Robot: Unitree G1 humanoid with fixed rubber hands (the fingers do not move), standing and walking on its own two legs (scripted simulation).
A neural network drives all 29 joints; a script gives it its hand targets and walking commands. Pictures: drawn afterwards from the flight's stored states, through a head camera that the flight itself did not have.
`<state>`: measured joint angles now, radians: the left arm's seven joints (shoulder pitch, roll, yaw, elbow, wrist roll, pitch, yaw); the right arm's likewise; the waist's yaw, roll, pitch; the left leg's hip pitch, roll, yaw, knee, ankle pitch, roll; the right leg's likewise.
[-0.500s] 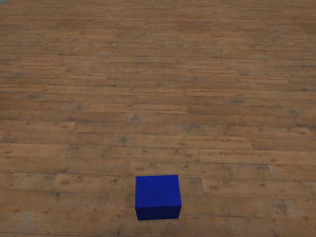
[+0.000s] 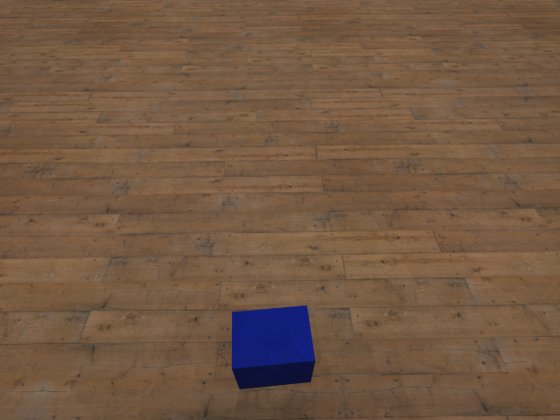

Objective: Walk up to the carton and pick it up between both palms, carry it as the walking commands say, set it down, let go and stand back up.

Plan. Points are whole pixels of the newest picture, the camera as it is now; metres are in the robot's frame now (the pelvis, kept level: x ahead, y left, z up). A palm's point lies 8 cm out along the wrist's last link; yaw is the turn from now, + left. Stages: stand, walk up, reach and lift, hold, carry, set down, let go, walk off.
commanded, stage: walk up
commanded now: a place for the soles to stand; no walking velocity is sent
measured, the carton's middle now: (272, 348) +0.46 +0.05 -0.65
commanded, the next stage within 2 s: none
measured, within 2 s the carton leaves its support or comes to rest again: neither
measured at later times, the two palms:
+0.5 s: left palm out of the picture +0.04 +0.28 -0.13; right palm out of the picture +0.03 -0.25 -0.12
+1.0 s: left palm out of the picture +0.08 +0.28 -0.12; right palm out of the picture +0.04 -0.26 -0.13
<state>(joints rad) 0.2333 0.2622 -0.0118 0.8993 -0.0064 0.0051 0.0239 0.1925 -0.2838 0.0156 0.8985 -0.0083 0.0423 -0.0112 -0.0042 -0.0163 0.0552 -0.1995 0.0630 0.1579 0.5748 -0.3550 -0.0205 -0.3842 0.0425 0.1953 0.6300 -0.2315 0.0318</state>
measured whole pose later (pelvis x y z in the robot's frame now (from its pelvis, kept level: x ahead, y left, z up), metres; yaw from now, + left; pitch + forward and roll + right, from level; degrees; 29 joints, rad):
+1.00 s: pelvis +0.01 +0.02 +0.00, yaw -3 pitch -1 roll +2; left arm 0.21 0.28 -0.03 0.96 0.00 0.01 0.03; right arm 0.24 -0.29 0.01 0.95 -0.01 0.05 -0.01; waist -0.01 -0.02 0.07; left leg -0.15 0.05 0.19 0.55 -0.38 -0.01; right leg -0.36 0.03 0.22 0.61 -0.23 0.05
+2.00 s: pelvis +0.12 +0.01 +0.00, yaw +2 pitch -1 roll +0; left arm 0.16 0.25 -0.02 0.93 0.01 0.02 0.04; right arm 0.20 -0.31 -0.02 0.84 -0.01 0.05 0.00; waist -0.01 0.01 0.05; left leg -0.39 0.02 -0.05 0.65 -0.24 -0.02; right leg -0.23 -0.03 -0.05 0.66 -0.40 0.00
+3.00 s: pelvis +0.02 +0.01 +0.00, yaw +13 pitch -2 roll +1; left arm 0.28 0.25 0.00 0.95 0.03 -0.01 0.00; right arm 0.37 -0.20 -0.01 0.91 -0.04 -0.01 -0.02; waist 0.00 -0.01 0.02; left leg -0.17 -0.01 -0.06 0.58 -0.38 -0.02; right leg -0.31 -0.01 -0.07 0.61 -0.26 -0.03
